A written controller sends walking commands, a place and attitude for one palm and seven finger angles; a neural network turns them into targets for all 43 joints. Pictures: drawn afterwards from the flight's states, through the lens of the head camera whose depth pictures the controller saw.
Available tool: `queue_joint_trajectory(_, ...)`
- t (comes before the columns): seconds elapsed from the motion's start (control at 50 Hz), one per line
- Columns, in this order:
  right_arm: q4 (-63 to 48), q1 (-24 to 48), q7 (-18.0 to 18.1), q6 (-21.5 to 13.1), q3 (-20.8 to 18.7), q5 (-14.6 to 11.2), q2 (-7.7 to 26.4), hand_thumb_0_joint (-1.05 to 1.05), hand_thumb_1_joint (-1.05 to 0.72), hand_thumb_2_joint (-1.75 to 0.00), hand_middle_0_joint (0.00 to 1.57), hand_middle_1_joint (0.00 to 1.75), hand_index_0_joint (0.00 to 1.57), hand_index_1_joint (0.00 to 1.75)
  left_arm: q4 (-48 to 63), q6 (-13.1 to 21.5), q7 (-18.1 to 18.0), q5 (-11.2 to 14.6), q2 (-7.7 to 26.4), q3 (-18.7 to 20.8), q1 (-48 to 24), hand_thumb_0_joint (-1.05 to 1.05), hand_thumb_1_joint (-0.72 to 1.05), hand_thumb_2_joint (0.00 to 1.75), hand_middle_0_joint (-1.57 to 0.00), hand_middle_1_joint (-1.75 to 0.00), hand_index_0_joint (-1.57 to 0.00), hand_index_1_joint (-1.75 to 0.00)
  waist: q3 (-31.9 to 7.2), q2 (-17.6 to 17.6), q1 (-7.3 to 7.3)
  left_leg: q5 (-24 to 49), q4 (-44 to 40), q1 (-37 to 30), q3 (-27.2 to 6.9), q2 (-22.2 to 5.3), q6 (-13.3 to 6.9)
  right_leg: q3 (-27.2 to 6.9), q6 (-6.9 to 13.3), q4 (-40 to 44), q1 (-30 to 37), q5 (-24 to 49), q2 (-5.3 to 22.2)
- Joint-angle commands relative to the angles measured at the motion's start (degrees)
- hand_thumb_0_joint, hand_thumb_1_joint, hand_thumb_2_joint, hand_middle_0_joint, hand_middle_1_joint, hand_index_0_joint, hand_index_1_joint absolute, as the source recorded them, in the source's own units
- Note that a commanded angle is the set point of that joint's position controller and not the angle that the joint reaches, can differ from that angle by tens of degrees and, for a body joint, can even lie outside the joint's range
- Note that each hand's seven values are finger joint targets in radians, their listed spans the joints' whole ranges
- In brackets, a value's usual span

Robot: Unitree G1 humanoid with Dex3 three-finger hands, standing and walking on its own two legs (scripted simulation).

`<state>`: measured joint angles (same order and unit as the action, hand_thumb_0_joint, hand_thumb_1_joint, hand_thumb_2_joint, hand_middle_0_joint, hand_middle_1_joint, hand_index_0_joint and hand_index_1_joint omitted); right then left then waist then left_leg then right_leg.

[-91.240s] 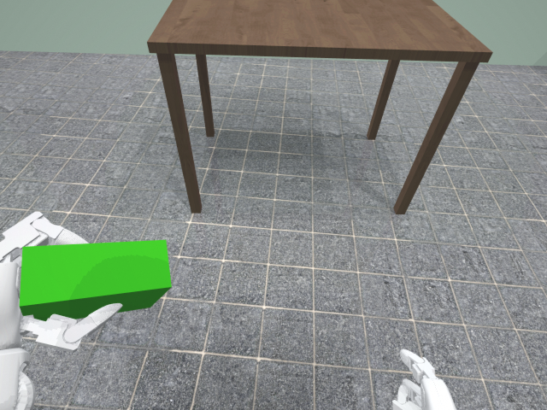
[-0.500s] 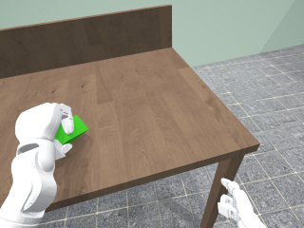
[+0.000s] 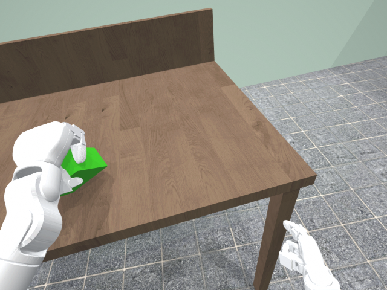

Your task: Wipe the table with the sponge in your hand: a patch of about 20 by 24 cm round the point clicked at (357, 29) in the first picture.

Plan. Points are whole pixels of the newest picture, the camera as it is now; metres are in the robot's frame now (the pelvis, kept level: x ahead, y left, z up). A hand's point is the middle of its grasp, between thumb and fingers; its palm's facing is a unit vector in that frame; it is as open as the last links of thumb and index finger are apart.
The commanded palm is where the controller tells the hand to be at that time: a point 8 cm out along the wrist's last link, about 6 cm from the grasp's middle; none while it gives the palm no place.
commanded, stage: lift the sponge slowly off the table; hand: left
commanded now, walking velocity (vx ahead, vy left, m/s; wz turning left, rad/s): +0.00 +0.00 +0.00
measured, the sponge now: (73, 171) +0.28 +0.32 +0.13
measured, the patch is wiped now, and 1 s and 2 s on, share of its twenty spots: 0.90 0.90 0.90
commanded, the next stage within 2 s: bring the sponge back beside the body in 1.04 s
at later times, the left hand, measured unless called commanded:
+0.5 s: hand (61, 140) +0.26 +0.28 +0.24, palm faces +0.29 -0.08 -0.95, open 6.8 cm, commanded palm +0.21 +0.28 +0.30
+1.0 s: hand (60, 113) +0.28 +0.26 +0.28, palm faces +0.43 -0.13 -0.89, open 6.8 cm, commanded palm +0.22 +0.27 +0.33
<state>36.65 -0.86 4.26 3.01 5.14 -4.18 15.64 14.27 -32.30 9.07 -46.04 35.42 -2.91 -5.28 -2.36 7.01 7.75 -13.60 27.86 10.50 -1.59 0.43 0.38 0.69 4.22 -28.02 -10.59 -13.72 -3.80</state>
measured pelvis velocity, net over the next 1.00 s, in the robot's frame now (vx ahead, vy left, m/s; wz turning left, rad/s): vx -0.01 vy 0.02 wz -0.01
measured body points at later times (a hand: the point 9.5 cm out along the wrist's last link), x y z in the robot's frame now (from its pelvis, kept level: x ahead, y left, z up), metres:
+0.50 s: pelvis -0.01 +0.01 +0.00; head -0.05 -0.05 +0.44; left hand +0.24 +0.28 +0.29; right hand +0.25 -0.18 -0.06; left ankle +0.02 +0.13 -0.74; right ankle +0.02 -0.07 -0.74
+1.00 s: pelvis -0.01 +0.02 +0.00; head -0.06 -0.04 +0.45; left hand +0.25 +0.27 +0.33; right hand +0.25 -0.16 -0.06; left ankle +0.02 +0.13 -0.74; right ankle +0.02 -0.07 -0.74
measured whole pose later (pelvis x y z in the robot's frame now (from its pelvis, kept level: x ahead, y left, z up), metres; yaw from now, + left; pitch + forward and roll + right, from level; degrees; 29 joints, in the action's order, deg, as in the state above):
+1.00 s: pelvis -0.01 +0.02 +0.00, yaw -1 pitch -4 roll +1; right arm 35.7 -0.3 3.9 3.3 5.4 -5.4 14.8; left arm 16.8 -34.7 8.6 -42.9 35.5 -3.7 -20.0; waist -2.9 7.1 7.7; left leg -10.9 25.0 10.1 -0.3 1.8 -0.9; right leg -0.7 2.8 -26.7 -11.0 -11.6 -2.4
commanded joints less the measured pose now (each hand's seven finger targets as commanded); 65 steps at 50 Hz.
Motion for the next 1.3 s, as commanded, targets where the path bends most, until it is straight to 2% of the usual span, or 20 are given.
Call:
queue_joint_trajectory(0.0,-10.55,14.73,1.08,-3.99,-2.17,0.1,4.93,0.0,-0.9,-0.9,0.2,0.3,0.2,0.3,6.02,2.1,-1.58,-2.55,15.26,9.59,-21.82,0.0,0.1,1.3,-1.2,-1.6,-1.2,-1.6,-9.25,-3.66,-0.68,7.6,-1.77,-0.07,-1.33,1.78,-2.25,-8.5,0.12,7.22,2.92,2.95,4.26)
queue_joint_trajectory(0.04,-11.28,16.39,1.05,-4.67,-2.38,-0.3,4.85,0.0,-0.9,-0.9,0.2,0.3,0.2,0.3,8.24,2.63,-1.06,-2.51,17.87,12.15,-21.11,0.0,0.1,1.3,-1.2,-1.6,-1.2,-1.6,-11.21,-3.03,-0.01,7.85,-1.24,-0.23,-1.91,1.97,-2.24,-11.58,0.53,6.85,3.89,2.99,4.13)
queue_joint_trajectory(0.1,-11.17,15.18,1.01,-4.41,-2.36,0.21,4.82,0.0,-0.9,-0.9,0.2,0.3,0.2,0.3,6.75,3.25,-0.13,-1.55,15.82,10.43,-20.26,0.0,0.1,1.3,-1.2,-1.6,-1.2,-1.6,-9.87,-4.15,-0.05,8.28,-1.27,0.6,-1.31,1.74,-2.23,-8.74,-0.03,6.42,3.74,4.47,4.96)
queue_joint_trajectory(0.14,-11.48,16.69,1.1,-4.74,-2.4,-0.23,4.8,0.0,-0.9,-0.9,0.2,0.3,0.2,0.3,7.31,3.23,0.17,-1.62,17.19,11.75,-21.01,0.0,0.1,1.3,-1.2,-1.6,-1.2,-1.6,-9.31,-3.75,-0.03,6.87,-1.18,0.76,-1.85,1.76,-2.05,-11.66,0.37,7.1,2.65,1.52,4.64)
queue_joint_trajectory(0.2,-10.89,14.97,1.31,-4.38,-2.47,-0.02,4.91,0.0,-0.9,-0.9,0.2,0.3,0.2,0.3,4.92,3.67,0.06,-1.39,15.85,10.1,-24.41,0.0,0.1,1.3,-1.2,-1.6,-1.2,-1.6,-7.26,-4.76,-0.45,4.89,-2.13,0.79,-1.34,1.55,-2.06,-8.28,-0.18,7.86,0.6,-1.55,4.79)
queue_joint_trajectory(0.24,-11.7,16.74,1.38,-5.26,-2.42,-0.56,4.53,0.0,-0.9,-0.9,0.2,0.3,0.2,0.3,7.27,3.96,-0.28,-1.42,16.14,10.47,-26.75,0.0,0.1,1.3,-1.2,-1.6,-1.2,-1.6,-8.27,-2.33,-0.13,4.1,-2.75,0.2,-2.19,1.56,-1.9,-10.44,0.63,7.86,0.72,-3.19,4.32)
queue_joint_trajectory(0.4,-11.75,15.63,0.78,-4.56,-2.56,-0.04,4.58,0.0,-0.9,-0.9,0.2,0.3,0.2,0.3,9.3,3.16,-1.43,-0.79,15.65,11.06,-25.9,0.0,0.1,1.3,-1.2,-1.6,-1.2,-1.6,-11.64,-4.22,0.83,7.83,-3.25,-0.09,-1.61,1.33,-1.7,-7.56,0.42,6.02,4.01,3.04,4.6)
queue_joint_trajectory(0.44,-11.93,16.83,0.6,-4.42,-2.52,-0.29,4.62,0.0,-0.9,-0.9,0.2,0.3,0.2,0.3,10.02,2.48,-1.63,-0.56,17.77,13.78,-24.77,0.0,0.1,1.3,-1.2,-1.6,-1.2,-1.6,-11.6,-4.08,1.22,7.95,-3.35,-0.04,-2.25,1.27,-1.55,-9.82,1.05,6.09,3.97,3.24,3.89)
queue_joint_trajectory(0.62,-12.0,15.66,0.87,-3.6,-2.06,-0.9,4.52,0.0,-0.9,-0.9,0.2,0.3,0.2,0.3,8.81,0.79,-1.31,1.18,13.08,8.76,-28.98,0.0,0.1,1.3,-1.2,-1.6,-1.2,-1.6,-7.63,-4.31,-0.28,3.84,-4.69,0.04,-1.88,0.76,-1.51,-6.24,0.08,7.17,0.19,-0.83,4.12)
queue_joint_trajectory(0.76,-12.82,16.37,1.2,-5.03,-1.92,-1.0,4.02,0.0,-0.9,-0.9,0.2,0.3,0.2,0.3,13.96,0.17,-2.59,-0.2,13.98,7.58,-37.93,0.0,0.1,1.3,-1.2,-1.6,-1.2,-1.6,-13.94,-0.71,0.36,4.99,-5.7,-2.07,-2.73,1.13,-1.47,-6.34,1.03,5.95,3.66,0.15,3.79)
queue_joint_trajectory(0.8,-11.89,16.0,1.03,-4.55,-1.87,-0.92,4.14,0.0,-0.9,-0.9,0.2,0.3,0.2,0.3,11.34,-0.19,-2.78,-0.32,12.77,6.62,-37.64,0.0,0.1,1.3,-1.2,-1.6,-1.2,-1.6,-12.11,-1.53,0.09,4.69,-6.71,-1.65,-2.74,0.94,-1.22,-5.3,0.96,6.3,3.18,0.29,3.42)
queue_joint_trajectory(0.84,-12.26,17.05,0.62,-4.54,-1.85,-1.11,4.23,0.0,-0.9,-0.9,0.2,0.3,0.2,0.3,12.85,-0.75,-3.17,-0.28,16.18,10.32,-36.35,0.0,0.1,1.3,-1.2,-1.6,-1.2,-1.6,-13.5,-0.98,0.91,6.13,-6.57,-1.77,-3.07,0.82,-1.22,-7.49,1.54,5.96,4.31,1.26,2.96)
queue_joint_trajectory(0.88,-11.82,15.93,0.36,-3.82,-1.81,-1.06,3.91,0.0,-0.9,-0.9,0.2,0.3,0.2,0.3,10.54,-1.25,-3.11,0.14,14.57,9.42,-35.92,0.0,0.1,1.3,-1.2,-1.6,-1.2,-1.6,-12.27,-3.73,0.7,7.87,-6.38,-1.28,-2.35,0.64,-1.11,-5.79,1.07,5.99,3.9,2.69,3.34)
queue_joint_trajectory(0.94,-12.12,16.26,-0.29,-2.88,-1.75,-1.4,4.29,0.0,-0.9,-0.9,0.2,0.3,0.2,0.3,9.43,-2.21,-2.76,1.07,15.38,11.14,-33.06,0.0,0.1,1.3,-1.2,-1.6,-1.2,-1.6,-11.3,-3.77,0.87,7.77,-6.65,-0.83,-2.32,0.3,-1.06,-6.76,1.15,6.32,3.4,2.81,2.8)
queue_joint_trajectory(0.96,-12.96,15.92,-0.44,-2.34,-1.44,-1.32,4.09,0.0,-0.9,-0.9,0.2,0.3,0.2,0.3,8.8,-2.59,-2.35,1.65,12.33,8.75,-31.49,0.0,0.1,1.3,-1.2,-1.6,-1.2,-1.6,-10.56,-4.66,0.83,7.99,-6.66,-0.05,-2.01,0.19,-1.12,-5.21,0.91,6.19,3.76,3.59,3.32)
queue_joint_trajectory(1.06,-14.04,15.64,-0.73,-0.89,-1.25,-1.64,4.56,0.0,-0.9,-0.9,0.2,0.3,0.2,0.3,8.54,-3.85,-1.31,2.76,11.74,8.37,-28.29,0.0,0.1,1.3,-1.2,-1.6,-1.2,-1.6,-9.72,-6.46,0.22,7.11,-5.74,0.49,-1.33,-0.02,-1.49,-5.38,0.24,6.61,2.55,3.09,3.49)
queue_joint_trajectory(1.1,-13.52,15.2,-0.49,-0.84,-1.44,-1.65,4.95,0.0,-0.9,-0.9,0.2,0.3,0.2,0.3,7.8,-3.77,-1.4,2.35,13.12,8.72,-30.32,0.0,0.1,1.3,-1.2,-1.6,-1.2,-1.6,-9.87,-6.53,-0.32,6.48,-5.42,0.31,-1.38,0.12,-1.52,-5.6,0.15,6.91,2.15,2.33,3.61)
queue_joint_trajectory(1.18,-14.13,15.8,-0.15,-1.92,-1.93,-1.24,4.79,0.0,-0.9,-0.9,0.2,0.3,0.2,0.3,13.59,-3.58,-2.08,1.01,17.39,11.93,-30.38,0.0,0.1,1.3,-1.2,-1.6,-1.2,-1.6,-15.57,-2.94,0.85,10.59,-3.58,-0.79,-1.65,0.98,-1.66,-8.1,0.93,4.81,5.84,6.33,3.97)
queue_joint_trajectory(1.24,-13.98,16.82,0.01,-1.98,-1.93,-1.09,4.97,0.0,-0.9,-0.9,0.2,0.3,0.2,0.3,16.87,-3.5,-2.06,0.64,20.16,14.09,-30.45,0.0,0.1,1.3,-1.2,-1.6,-1.2,-1.6,-15.65,-1.87,0.88,10.76,-3.12,-1.46,-2.12,1.24,-1.67,-10.33,1.2,5.13,5.71,6.07,3.55)
queue_joint_trajectory(1.28,-13.28,15.69,0.3,-2.24,-2.03,-0.97,4.66,0.0,-0.9,-0.9,0.2,0.3,0.2,0.3,14.06,-3.36,-2.1,0.62,19.1,13.27,-29.44,0.0,0.1,1.3,-1.2,-1.6,-1.2,-1.6,-12.82,-3.36,0.47,10.36,-2.62,-0.8,-1.81,1.18,-1.64,-9.64,0.83,5.52,3.95,5.01,4.08)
